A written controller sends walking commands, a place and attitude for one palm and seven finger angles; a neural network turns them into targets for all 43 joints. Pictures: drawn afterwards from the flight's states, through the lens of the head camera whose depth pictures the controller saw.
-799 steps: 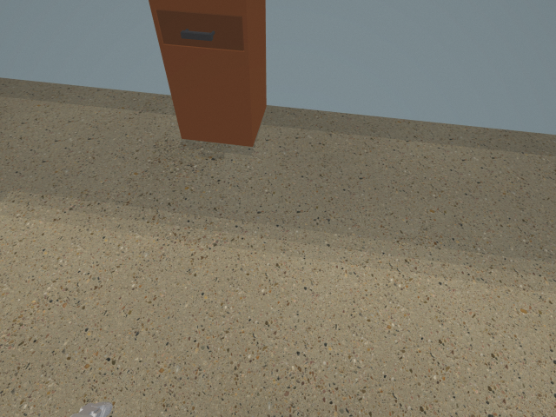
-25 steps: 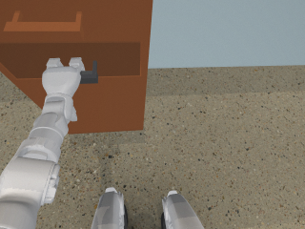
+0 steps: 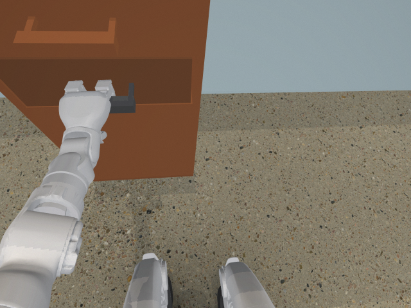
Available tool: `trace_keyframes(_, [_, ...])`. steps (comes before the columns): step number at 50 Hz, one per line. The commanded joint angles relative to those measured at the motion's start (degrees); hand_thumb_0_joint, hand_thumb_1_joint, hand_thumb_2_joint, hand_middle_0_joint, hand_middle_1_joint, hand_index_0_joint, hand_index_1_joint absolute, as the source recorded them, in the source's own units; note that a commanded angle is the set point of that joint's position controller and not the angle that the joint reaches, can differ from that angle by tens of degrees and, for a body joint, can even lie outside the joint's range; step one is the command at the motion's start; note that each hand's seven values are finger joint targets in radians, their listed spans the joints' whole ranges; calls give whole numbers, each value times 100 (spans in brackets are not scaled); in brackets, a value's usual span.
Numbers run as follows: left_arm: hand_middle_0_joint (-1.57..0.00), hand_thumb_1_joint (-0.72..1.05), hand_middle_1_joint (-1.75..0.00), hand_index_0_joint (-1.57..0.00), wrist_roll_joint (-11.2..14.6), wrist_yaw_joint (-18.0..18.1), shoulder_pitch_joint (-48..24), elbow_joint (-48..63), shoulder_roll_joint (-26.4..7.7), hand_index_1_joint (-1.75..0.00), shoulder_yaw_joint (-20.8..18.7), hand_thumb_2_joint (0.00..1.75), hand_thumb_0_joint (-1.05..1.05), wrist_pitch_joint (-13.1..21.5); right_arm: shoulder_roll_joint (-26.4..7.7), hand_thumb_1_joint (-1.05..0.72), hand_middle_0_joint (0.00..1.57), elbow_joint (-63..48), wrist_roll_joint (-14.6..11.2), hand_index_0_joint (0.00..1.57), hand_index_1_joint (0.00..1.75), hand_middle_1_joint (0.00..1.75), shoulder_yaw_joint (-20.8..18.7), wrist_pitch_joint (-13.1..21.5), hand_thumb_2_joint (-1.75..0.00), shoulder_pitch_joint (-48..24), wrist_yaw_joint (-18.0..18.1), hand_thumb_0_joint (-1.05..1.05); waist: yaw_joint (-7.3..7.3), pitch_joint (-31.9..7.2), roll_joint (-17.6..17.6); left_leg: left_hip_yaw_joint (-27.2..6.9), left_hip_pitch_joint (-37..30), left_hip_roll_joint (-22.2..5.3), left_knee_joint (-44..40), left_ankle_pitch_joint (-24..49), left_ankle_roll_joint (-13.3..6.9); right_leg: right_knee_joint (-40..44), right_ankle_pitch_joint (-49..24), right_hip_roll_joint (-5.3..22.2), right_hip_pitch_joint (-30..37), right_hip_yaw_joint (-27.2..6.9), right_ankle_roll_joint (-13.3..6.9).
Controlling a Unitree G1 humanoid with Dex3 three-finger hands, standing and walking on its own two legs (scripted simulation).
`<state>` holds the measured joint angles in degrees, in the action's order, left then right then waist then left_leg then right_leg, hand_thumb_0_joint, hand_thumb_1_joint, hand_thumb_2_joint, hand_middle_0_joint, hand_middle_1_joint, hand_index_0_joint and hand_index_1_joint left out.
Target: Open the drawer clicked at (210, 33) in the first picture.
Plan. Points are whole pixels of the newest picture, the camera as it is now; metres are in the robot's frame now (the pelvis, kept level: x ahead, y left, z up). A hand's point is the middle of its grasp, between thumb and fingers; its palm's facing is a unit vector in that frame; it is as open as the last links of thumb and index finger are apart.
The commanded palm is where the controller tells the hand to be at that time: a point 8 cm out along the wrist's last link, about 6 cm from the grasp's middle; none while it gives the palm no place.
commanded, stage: close the thumb around the handle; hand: left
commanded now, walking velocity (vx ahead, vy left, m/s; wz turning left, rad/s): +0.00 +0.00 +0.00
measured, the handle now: (101, 96) +0.55 +0.19 -0.01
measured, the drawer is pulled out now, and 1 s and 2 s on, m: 0.00 0.04 0.16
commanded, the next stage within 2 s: pull the drawer open in 0.30 s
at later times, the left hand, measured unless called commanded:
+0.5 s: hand (96, 123) +0.49 +0.21 -0.03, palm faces -0.07 -0.02 -1.00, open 6.0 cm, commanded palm +0.47 +0.18 +0.02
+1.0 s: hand (95, 139) +0.46 +0.20 -0.03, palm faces -0.06 -0.07 -1.00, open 6.0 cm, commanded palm +0.41 +0.19 +0.02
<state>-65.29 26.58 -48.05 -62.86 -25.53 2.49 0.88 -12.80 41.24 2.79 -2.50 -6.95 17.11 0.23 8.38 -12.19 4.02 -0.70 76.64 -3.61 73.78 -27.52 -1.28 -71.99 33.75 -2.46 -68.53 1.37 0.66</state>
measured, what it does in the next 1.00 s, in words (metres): stands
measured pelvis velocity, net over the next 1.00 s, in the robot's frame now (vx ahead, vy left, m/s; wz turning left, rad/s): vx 0.04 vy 0.00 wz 0.00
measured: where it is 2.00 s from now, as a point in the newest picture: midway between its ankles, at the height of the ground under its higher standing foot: outside the picture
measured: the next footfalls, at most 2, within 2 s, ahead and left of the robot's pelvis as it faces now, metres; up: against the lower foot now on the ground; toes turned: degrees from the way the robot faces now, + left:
none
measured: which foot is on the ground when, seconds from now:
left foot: down 0.00-1.00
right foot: down 0.00-1.00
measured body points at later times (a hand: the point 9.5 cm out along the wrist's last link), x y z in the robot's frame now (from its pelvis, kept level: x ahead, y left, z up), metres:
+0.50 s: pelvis +0.00 -0.01 +0.00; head +0.15 +0.01 +0.42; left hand +0.49 +0.20 +0.02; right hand +0.01 -0.27 -0.13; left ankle +0.05 +0.11 -0.61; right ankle -0.01 -0.13 -0.61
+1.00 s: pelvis +0.04 +0.00 +0.03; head +0.18 +0.00 +0.46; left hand +0.45 +0.20 +0.02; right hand +0.10 -0.26 -0.11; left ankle +0.05 +0.11 -0.61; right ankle +0.00 -0.13 -0.61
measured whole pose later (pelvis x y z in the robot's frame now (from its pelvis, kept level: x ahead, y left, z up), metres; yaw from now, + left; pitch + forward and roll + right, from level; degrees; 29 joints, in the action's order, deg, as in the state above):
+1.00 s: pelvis +0.04 +0.00 +0.03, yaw +0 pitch +28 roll -3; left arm -64.5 29.2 -27.8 -46.0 -19.8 2.6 1.1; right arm -12.5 39.3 3.1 -4.2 -9.2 14.6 -1.1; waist 4.2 -12.7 3.1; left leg 1.4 65.7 -3.6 66.9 -29.4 -1.0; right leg -65.3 34.0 -2.4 -58.7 -0.8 0.2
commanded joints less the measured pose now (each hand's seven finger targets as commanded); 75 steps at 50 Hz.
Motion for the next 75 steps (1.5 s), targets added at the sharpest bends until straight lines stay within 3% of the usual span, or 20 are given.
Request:
trace_keyframes(1, [-38,68,-133,-38,73,162,-2176,904,-931,-133,-194,80,0,-27,-997,-90,20,-215,46,20,30,30,-374,71,-90,1010,91,0,188,-2741,427,-191,-3411,164,-654,1992,-94,980,-1826,-209,213,256,-276])
trace_keyframes(5, [-40,90,-135,-40,43,133,-2151,808,-935,-135,-154,90,0,-59,-1000,-90,20,-221,31,20,30,30,-363,64,-90,1001,101,0,204,-2596,311,-168,-3263,168,-656,1810,-98,1027,-1726,-211,232,253,-271])
trace_keyframes(11, [-40,90,-135,-40,76,60,-2363,877,-945,-135,-117,90,0,-41,-996,-90,20,-203,38,20,30,30,-341,88,-90,1031,112,0,251,-2721,374,-204,-3288,168,-632,1870,-106,967,-1780,-210,223,250,-276])
trace_keyframes(14, [-40,90,-135,-40,96,60,-2422,952,-718,-135,55,90,0,-42,-975,-90,20,-199,27,20,30,30,-370,95,-90,1026,107,0,284,-2689,483,-197,-3399,165,-647,1812,-103,1022,-1707,-207,134,252,-271])
trace_keyframes(17, [-40,90,-135,-40,126,40,-2309,981,-919,-135,-113,90,0,-7,-985,-90,20,-201,23,20,30,30,-351,106,-90,1055,112,0,213,-2842,393,-167,-3316,173,-624,1871,-120,1010,-1818,-204,320,231,-265])
trace_keyframes(21, [-40,90,-135,-40,147,5,-2080,949,-870,-135,-110,90,0,17,-961,-90,20,-196,26,20,30,30,-350,97,-90,1034,109,0,167,-2780,360,-141,-3279,189,-638,1939,-118,1027,-1939,-213,446,209,-272])
trace_keyframes(30, [-40,90,-135,-40,225,8,-835,1273,-438,-135,-30,90,0,82,-907,-90,20,-318,15,20,30,30,-400,15,-90,883,46,0,-120,-2775,215,-10,-3467,193,-774,2289,-102,1108,-2409,-217,885,205,-282])
trace_keyframes(33, [-40,90,-135,-40,206,47,-350,1490,-567,-135,-218,90,0,115,-901,-90,20,-354,32,20,30,30,-419,-27,-90,850,36,0,-302,-2938,251,44,-3619,200,-800,2667,-81,1068,-2852,-209,1160,182,-294])
trace_keyframes(34, [-40,90,-135,-40,221,61,-254,1581,-349,-135,-68,90,0,117,-882,-90,20,-368,33,20,30,30,-429,-40,-90,824,19,0,-261,-2924,146,63,-3635,204,-817,2693,-90,1110,-2938,-203,1227,180,-281])
trace_keyframes(36, [-40,90,-135,-40,249,90,85,1546,-365,-135,-154,90,0,116,-883,-90,20,-374,31,20,30,30,-437,-58,-90,800,10,0,-306,-2792,-41,66,-3607,208,-860,2785,-87,1124,-3108,-204,1360,177,-281])
trace_keyframes(43, [-40,90,-135,-40,194,311,1093,2225,-275,-135,-259,90,0,149,-842,-90,20,-480,59,20,30,30,-487,-120,-90,662,-49,0,-538,-2788,-34,148,-3883,226,-945,3566,-73,1191,-3905,-169,1836,107,-268])
trace_keyframes(46, [-40,90,-135,-40,189,403,1206,2385,-175,-135,-207,90,0,120,-835,-90,20,-510,65,20,30,30,-501,-128,-90,550,-62,0,-475,-2625,-187,163,-3815,239,-987,3464,-79,1254,-3929,-149,1925,88,-257])
trace_keyframes(52, [-40,90,-135,-40,93,585,1869,2761,67,-135,-113,90,0,-10,-824,-90,20,-670,74,20,30,30,-496,-165,-90,350,-106,0,-599,-2654,-54,122,-4163,234,-1080,3793,-54,1298,-3877,-148,1917,107,-262])
trace_keyframes(55, [-40,90,-135,-40,108,626,2233,2839,189,-135,-44,90,0,-128,-816,-90,20,-754,68,20,30,30,-490,-176,-90,245,-125,0,-596,-2446,-211,126,-4115,239,-1142,3688,-59,1387,-3867,-152,2030,123,-265])
trace_keyframes(58, [-40,90,-135,-40,111,650,2542,3154,272,-135,4,90,0,-178,-813,-90,20,-842,68,20,30,30,-477,-178,-90,176,-143,0,-648,-2552,-67,83,-4389,222,-1159,4141,-57,1377,-4014,-146,2061,124,-256])
trace_keyframes(65, [-40,90,-135,-40,113,732,3145,3568,469,-135,146,90,0,-264,-775,-90,20,-1008,68,20,30,30,-436,-154,-90,-90,-164,0,-651,-2284,-237,98,-4238,233,-1262,3641,-52,1492,-3789,-133,2199,133,-270])
trace_keyframes(67, [-40,90,-135,-40,54,779,3193,3714,370,-135,67,90,0,-251,-769,-90,20,-1028,71,20,30,30,-414,-145,-90,-157,-146,0,-684,-2346,-169,77,-4276,230,-1250,3787,-42,1425,-3870,-125,2167,113,-269])
trace_keyframes(69, [-40,90,-135,-40,38,804,3328,3865,541,-135,229,90,0,-300,-769,-90,20,-1075,79,20,30,30,-404,-144,-90,-200,-172,0,-665,-2290,-35,49,-4432,210,-1251,4001,-44,1442,-3876,-120,2080,132,-265])
trace_keyframes(71, [-40,90,-135,-40,81,826,3732,3942,469,-135,109,90,0,-357,-767,-90,20,-1134,85,20,30,30,-396,-123,-90,-218,-182,0,-762,-2320,-112,11,-4448,200,-1274,4084,-25,1427,-3867,-129,2187,150,-279])
trace_keyframes(75, [-40,90,-135,-40,87,850,4159,4171,628,-135,275,90,0,-404,-738,-90,20,-1223,69,20,30,30,-367,-120,-90,-335,-205,0,-776,-2230,-152,11,-4445,199,-1336,3873,-21,1469,-3723,-123,2227,160,-284])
